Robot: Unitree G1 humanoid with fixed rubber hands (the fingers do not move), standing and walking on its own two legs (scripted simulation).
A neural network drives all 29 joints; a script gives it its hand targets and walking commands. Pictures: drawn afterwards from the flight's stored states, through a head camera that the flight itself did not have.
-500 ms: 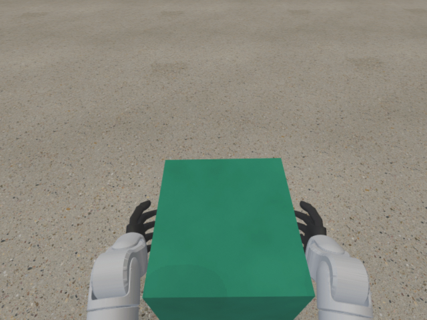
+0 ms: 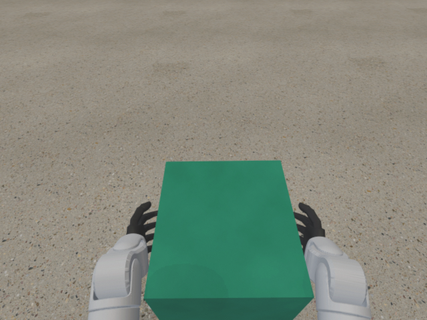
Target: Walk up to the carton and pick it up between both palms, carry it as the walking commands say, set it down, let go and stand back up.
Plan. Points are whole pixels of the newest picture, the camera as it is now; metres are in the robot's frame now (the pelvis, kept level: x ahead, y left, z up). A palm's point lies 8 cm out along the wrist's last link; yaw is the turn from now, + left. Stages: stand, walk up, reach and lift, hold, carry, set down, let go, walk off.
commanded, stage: carry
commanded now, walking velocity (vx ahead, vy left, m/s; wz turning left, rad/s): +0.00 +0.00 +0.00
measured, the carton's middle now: (223, 251) +0.28 +0.00 -0.01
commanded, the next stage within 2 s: none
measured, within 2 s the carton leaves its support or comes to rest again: neither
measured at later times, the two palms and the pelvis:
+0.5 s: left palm (121, 250) +0.23 +0.17 +0.08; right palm (306, 238) +0.26 -0.14 +0.08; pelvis -0.01 -0.01 -0.01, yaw +5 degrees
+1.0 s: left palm (167, 264) +0.22 +0.10 +0.06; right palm (364, 290) +0.19 -0.21 +0.07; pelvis -0.03 -0.03 -0.01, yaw -5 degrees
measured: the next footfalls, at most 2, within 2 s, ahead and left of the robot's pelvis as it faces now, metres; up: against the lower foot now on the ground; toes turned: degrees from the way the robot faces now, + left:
right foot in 1.24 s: -0.03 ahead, -0.23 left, +0.00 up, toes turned -20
left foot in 1.62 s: -0.06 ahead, -0.07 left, +0.00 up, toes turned -17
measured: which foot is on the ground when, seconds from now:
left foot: down 0.00-1.00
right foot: down 0.00-0.94, up 0.96-1.00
